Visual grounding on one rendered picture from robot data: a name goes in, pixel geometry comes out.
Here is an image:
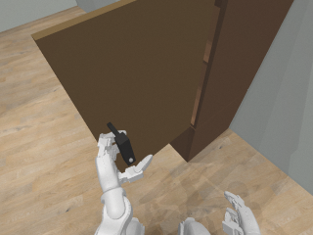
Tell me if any cupboard door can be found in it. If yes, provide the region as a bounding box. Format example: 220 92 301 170
31 0 215 173

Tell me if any robot right shin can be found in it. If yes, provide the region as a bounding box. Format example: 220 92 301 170
185 217 195 221

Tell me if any handle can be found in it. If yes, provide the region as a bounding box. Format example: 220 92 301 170
107 122 136 166

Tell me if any robot left forearm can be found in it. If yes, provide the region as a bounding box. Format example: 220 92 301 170
94 187 134 235

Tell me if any right robot hand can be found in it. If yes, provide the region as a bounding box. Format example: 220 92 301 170
222 191 261 235

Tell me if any robot left thigh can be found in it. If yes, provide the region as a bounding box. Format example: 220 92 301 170
126 220 145 235

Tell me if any left robot hand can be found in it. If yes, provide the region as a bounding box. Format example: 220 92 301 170
95 130 154 193

